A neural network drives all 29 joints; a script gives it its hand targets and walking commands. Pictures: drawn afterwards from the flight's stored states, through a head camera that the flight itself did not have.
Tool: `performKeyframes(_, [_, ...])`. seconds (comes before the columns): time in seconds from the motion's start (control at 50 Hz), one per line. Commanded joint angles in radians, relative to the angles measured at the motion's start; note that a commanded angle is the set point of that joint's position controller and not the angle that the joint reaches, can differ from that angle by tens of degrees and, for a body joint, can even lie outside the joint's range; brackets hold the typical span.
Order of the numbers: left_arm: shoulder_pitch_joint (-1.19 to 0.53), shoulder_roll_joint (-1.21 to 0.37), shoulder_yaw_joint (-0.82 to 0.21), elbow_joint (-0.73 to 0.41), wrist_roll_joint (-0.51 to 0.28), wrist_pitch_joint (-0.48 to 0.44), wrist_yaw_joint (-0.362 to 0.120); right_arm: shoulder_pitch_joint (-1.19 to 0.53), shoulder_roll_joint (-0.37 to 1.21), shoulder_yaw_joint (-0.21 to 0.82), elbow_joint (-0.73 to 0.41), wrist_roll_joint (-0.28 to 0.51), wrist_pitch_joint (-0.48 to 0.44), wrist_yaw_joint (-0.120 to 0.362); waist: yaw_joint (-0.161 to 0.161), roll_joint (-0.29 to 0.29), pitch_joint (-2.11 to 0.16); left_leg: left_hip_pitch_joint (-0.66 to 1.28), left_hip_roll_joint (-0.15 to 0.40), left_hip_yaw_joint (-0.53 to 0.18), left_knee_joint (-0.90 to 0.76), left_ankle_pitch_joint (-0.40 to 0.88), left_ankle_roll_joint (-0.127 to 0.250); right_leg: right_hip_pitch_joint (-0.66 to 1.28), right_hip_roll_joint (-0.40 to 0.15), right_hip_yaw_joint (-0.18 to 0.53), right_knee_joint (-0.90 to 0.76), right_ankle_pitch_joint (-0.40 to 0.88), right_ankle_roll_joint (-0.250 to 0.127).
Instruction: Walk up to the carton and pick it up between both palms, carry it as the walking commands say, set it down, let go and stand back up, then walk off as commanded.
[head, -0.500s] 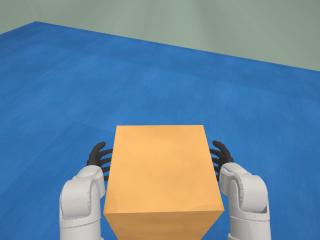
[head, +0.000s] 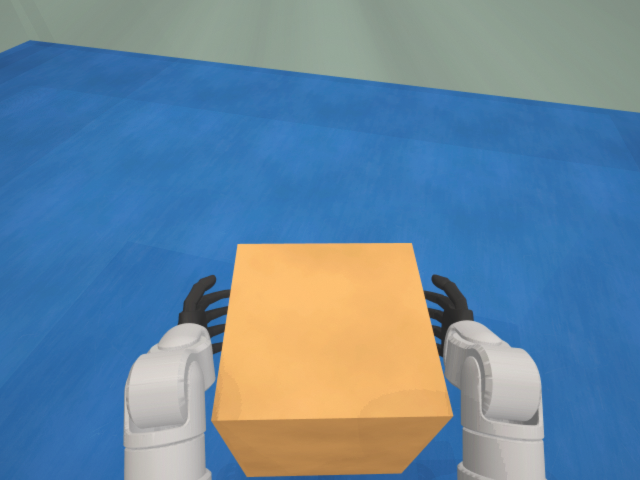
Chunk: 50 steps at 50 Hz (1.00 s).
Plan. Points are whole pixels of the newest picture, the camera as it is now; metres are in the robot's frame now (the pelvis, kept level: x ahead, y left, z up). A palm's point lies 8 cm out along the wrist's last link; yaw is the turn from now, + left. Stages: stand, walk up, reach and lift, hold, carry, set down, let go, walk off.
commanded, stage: carry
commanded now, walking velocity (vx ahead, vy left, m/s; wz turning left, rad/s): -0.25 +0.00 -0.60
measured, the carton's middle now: (324, 366) +0.26 +0.00 +0.02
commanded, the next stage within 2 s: none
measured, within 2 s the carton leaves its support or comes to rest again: neither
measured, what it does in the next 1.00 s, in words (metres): walks backwards, turning right: right foot, then left foot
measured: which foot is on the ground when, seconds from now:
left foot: down 0.00-0.22, up 0.24-0.54, down 0.56-0.92, up 0.94-1.00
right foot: down 0.00-0.04, up 0.06-0.20, down 0.22-0.56, up 0.58-0.88, down 0.90-1.00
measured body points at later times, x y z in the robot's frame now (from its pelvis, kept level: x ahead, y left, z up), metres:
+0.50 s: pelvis -0.10 +0.02 +0.00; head -0.07 +0.01 +0.45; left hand +0.22 +0.08 +0.08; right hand +0.13 -0.21 +0.08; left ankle -0.10 +0.14 -0.69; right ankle -0.03 -0.11 -0.72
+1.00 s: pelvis -0.26 +0.07 +0.00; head -0.25 +0.05 +0.45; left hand +0.05 +0.04 +0.07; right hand -0.12 -0.21 +0.06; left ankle -0.17 +0.16 -0.68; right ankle -0.32 -0.02 -0.72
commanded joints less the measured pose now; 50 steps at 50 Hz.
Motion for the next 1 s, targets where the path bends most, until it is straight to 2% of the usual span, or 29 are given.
performKeyframes(0.0, [-0.477, -0.919, -0.719, -0.095, -0.433, 0.005, -0.271, -0.476, 0.910, 0.706, -0.081, 0.412, -0.018, 0.255, -0.003, 0.008, -0.216, 0.211, 0.127, -0.136, -0.104, -0.117, -0.011, -0.088, -0.123, 0.131, -0.093, 0.035, -0.047])
performKeyframes(0.04, [-0.489, -0.919, -0.724, -0.110, -0.442, 0.007, -0.273, -0.456, 0.901, 0.699, -0.078, 0.403, -0.022, 0.250, -0.010, 0.189, -0.255, 0.235, 0.278, -0.267, -0.278, -0.158, 0.057, -0.113, -0.003, -0.006, 0.183, -0.119, -0.028])
performKeyframes(0.06, [-0.494, -0.917, -0.728, -0.112, -0.445, 0.009, -0.276, -0.452, 0.911, 0.702, -0.084, 0.396, -0.025, 0.246, -0.012, 0.208, -0.284, 0.202, 0.367, -0.294, -0.311, -0.106, 0.118, -0.088, 0.013, -0.044, 0.357, -0.230, -0.030])
performKeyframes(0.08, [-0.477, -0.926, -0.726, -0.103, -0.441, 0.009, -0.282, -0.445, 0.920, 0.707, -0.095, 0.388, -0.026, 0.242, -0.004, 0.154, -0.286, 0.169, 0.380, -0.263, -0.314, -0.098, 0.137, -0.064, -0.014, -0.032, 0.415, -0.242, -0.031])
performKeyframes(0.1, [-0.474, -0.934, -0.729, -0.099, -0.446, 0.007, -0.288, -0.459, 0.922, 0.711, -0.109, 0.383, -0.029, 0.238, 0.001, 0.114, -0.280, 0.135, 0.356, -0.208, -0.293, -0.104, 0.125, -0.039, -0.032, -0.031, 0.389, -0.215, -0.032])
performKeyframes(0.16, [-0.491, -0.925, -0.717, -0.106, -0.465, 0.002, -0.294, -0.460, 0.913, 0.711, -0.119, 0.384, -0.033, 0.228, 0.005, 0.146, -0.287, 0.128, 0.291, -0.087, -0.197, -0.126, 0.044, 0.073, -0.017, -0.065, 0.094, -0.125, -0.046])
performKeyframes(0.18, [-0.483, -0.917, -0.715, -0.103, -0.464, 0.003, -0.295, -0.436, 0.903, 0.705, -0.106, 0.381, -0.032, 0.227, 0.004, 0.111, -0.284, 0.110, 0.273, -0.064, -0.131, -0.151, 0.012, 0.120, -0.018, -0.038, -0.026, -0.092, -0.045])
performKeyframes(0.2, [-0.465, -0.908, -0.712, -0.091, -0.462, 0.003, -0.297, -0.416, 0.890, 0.698, -0.094, 0.376, -0.031, 0.227, 0.008, 0.026, -0.254, 0.038, 0.234, -0.036, -0.013, -0.160, -0.039, 0.176, -0.078, 0.077, -0.168, -0.049, -0.056])
performKeyframes(0.22, [-0.402, -0.899, -0.699, -0.054, -0.440, 0.001, -0.302, -0.388, 0.892, 0.703, -0.101, 0.362, -0.030, 0.231, 0.018, -0.299, -0.243, -0.180, 0.076, 0.011, 0.199, -0.311, -0.100, 0.234, -0.371, 0.498, -0.293, 0.196, -0.150])
performKeyframes(0.24, [-0.418, -0.930, -0.714, -0.073, -0.443, -0.009, -0.301, -0.448, 0.897, 0.723, -0.123, 0.375, -0.038, 0.233, 0.022, -0.329, -0.196, -0.208, 0.020, -0.066, 0.430, -0.479, -0.114, 0.149, -0.415, 0.538, -0.315, 0.429, -0.225])
performKeyframes(0.28, [-0.462, -0.948, -0.725, -0.103, -0.445, -0.021, -0.293, -0.500, 0.922, 0.747, -0.139, 0.415, -0.055, 0.241, 0.014, -0.138, -0.234, -0.164, 0.004, -0.125, 0.616, -0.351, -0.096, 0.144, -0.309, 0.342, -0.231, 0.468, -0.176])
performKeyframes(0.32, [-0.450, -0.945, -0.731, -0.139, -0.444, -0.030, -0.283, -0.491, 0.955, 0.754, -0.159, 0.442, -0.057, 0.240, 0.001, -0.110, -0.274, -0.163, -0.007, -0.118, 0.611, -0.250, -0.093, 0.203, -0.228, 0.240, -0.157, 0.559, -0.123])
performKeyframes(0.46, [-0.313, -0.846, -0.686, -0.113, -0.382, -0.018, -0.257, -0.422, 0.889, 0.754, -0.165, 0.444, -0.033, 0.231, 0.024, -0.221, -0.335, 0.006, -0.081, -0.090, 0.156, -0.347, -0.075, 0.318, -0.229, 0.359, -0.186, 0.585, -0.129])
performKeyframes(0.5, [-0.315, -0.842, -0.693, -0.108, -0.380, -0.018, -0.253, -0.401, 0.887, 0.749, -0.140, 0.439, -0.030, 0.235, 0.017, -0.220, -0.350, 0.139, -0.087, -0.062, -0.040, -0.271, -0.059, 0.284, -0.217, 0.350, -0.177, 0.619, -0.099])
performKeyframes(0.52, [-0.324, -0.842, -0.696, -0.110, -0.381, -0.017, -0.251, -0.393, 0.887, 0.746, -0.130, 0.436, -0.029, 0.239, 0.011, -0.206, -0.360, 0.266, -0.054, -0.061, -0.140, -0.190, -0.050, 0.206, -0.190, 0.320, -0.162, 0.579, -0.056])
performKeyframes(0.54, [-0.327, -0.843, -0.700, -0.115, -0.385, -0.016, -0.250, -0.387, 0.882, 0.742, -0.121, 0.433, -0.029, 0.244, 0.009, -0.115, -0.350, 0.377, 0.038, -0.142, -0.205, -0.116, -0.031, 0.091, -0.139, 0.284, -0.093, 0.403, -0.015])
performKeyframes(0.56, [-0.352, -0.837, -0.706, -0.155, -0.397, -0.015, -0.251, -0.370, 0.885, 0.735, -0.113, 0.428, -0.037, 0.250, 0.003, 0.159, -0.322, 0.456, 0.282, -0.331, -0.164, 0.290, 0.078, -0.139, -0.008, 0.122, 0.041, 0.153, 0.037])
performKeyframes(0.58, [-0.420, -0.858, -0.728, -0.193, -0.412, -0.015, -0.252, -0.388, 0.900, 0.736, -0.129, 0.436, -0.047, 0.254, 0.003, 0.346, -0.282, 0.396, 0.462, -0.388, -0.158, 0.699, 0.207, -0.252, 0.047, 0.008, 0.332, -0.349, 0.028])
performKeyframes(0.6, [-0.461, -0.894, -0.746, -0.215, -0.422, -0.020, -0.254, -0.414, 0.909, 0.735, -0.169, 0.433, -0.049, 0.256, 0.005, 0.246, -0.266, 0.358, 0.430, -0.309, -0.136, 0.868, 0.218, -0.213, 0.012, 0.031, 0.507, -0.370, 0.015])
performKeyframes(0.62, [-0.455, -0.908, -0.744, -0.194, -0.425, -0.020, -0.261, -0.426, 0.903, 0.722, -0.179, 0.420, -0.046, 0.256, 0.006, 0.146, -0.251, 0.315, 0.372, -0.234, -0.123, 0.838, 0.189, -0.187, 0.002, 0.032, 0.583, -0.299, 0.012])
performKeyframes(0.68, [-0.469, -0.908, -0.756, -0.188, -0.444, -0.019, -0.262, -0.426, 0.863, 0.683, -0.192, 0.400, -0.044, 0.250, 0.015, 0.139, -0.202, 0.333, 0.257, -0.090, -0.075, 0.673, 0.105, -0.193, 0.003, -0.018, 0.569, -0.161, 0.051])
performKeyframes(0.8, [-0.418, -0.876, -0.762, -0.146, -0.464, 0.008, -0.264, -0.314, 0.815, 0.646, -0.138, 0.337, -0.031, 0.229, -0.014, 0.234, -0.280, 0.462, 0.307, -0.094, -0.015, 0.714, 0.109, -0.076, 0.026, -0.104, 0.174, -0.247, 0.041])
performKeyframes(0.84, [-0.397, -0.884, -0.748, -0.110, -0.453, 0.013, -0.272, -0.310, 0.822, 0.651, -0.114, 0.330, -0.030, 0.229, -0.009, 0.232, -0.283, 0.456, 0.316, -0.088, 0.013, 0.664, 0.089, -0.012, 0.029, -0.124, -0.011, -0.162, 0.032])
performKeyframes(0.86, [-0.389, -0.892, -0.742, -0.095, -0.447, 0.013, -0.276, -0.321, 0.826, 0.656, -0.107, 0.334, -0.031, 0.229, 0.002, 0.201, -0.276, 0.406, 0.303, -0.064, 0.054, 0.593, 0.046, 0.058, 0.016, -0.114, -0.161, -0.036, 0.034])
performKeyframes(0.88, [-0.389, -0.901, -0.733, -0.086, -0.441, 0.013, -0.279, -0.331, 0.835, 0.663, -0.104, 0.341, -0.032, 0.231, 0.003, 0.123, -0.266, 0.290, 0.274, -0.033, 0.115, 0.420, -0.019, 0.158, -0.033, -0.050, -0.250, 0.055, 0.030])
performKeyframes(0.9, [-0.380, -0.905, -0.716, -0.070, -0.440, 0.013, -0.283, -0.340, 0.844, 0.668, -0.098, 0.345, -0.035, 0.233, 0.009, -0.035, -0.257, 0.059, 0.227, -0.033, 0.197, 0.007, -0.086, 0.298, -0.186, 0.136, -0.251, 0.377, -0.006])
performKeyframes(0.92, [-0.342, -0.908, -0.695, -0.047, -0.412, -0.006, -0.286, -0.407, 0.869, 0.702, -0.169, 0.362, -0.034, 0.236, 0.018, -0.419, -0.241, -0.186, 0.056, 0.002, 0.360, -0.520, -0.125, 0.358, -0.419, 0.443, -0.198, 0.987, -0.167])
performKeyframes(0.94, [-0.394, -0.926, -0.713, -0.098, -0.433, -0.018, -0.284, -0.445, 0.891, 0.728, -0.167, 0.385, -0.046, 0.239, 0.014, -0.293, -0.254, -0.154, 0.071, -0.112, 0.521, -0.540, -0.118, 0.340, -0.367, 0.351, -0.154, 1.109, -0.183])
performKeyframes(0.98, [-0.404, -0.942, -0.719, -0.104, -0.424, -0.029, -0.280, -0.479, 0.933, 0.765, -0.169, 0.437, -0.058, 0.252, 0.011, -0.148, -0.266, -0.146, 0.041, -0.137, 0.630, -0.401, -0.105, 0.289, -0.300, 0.228, -0.148, 0.850, -0.141])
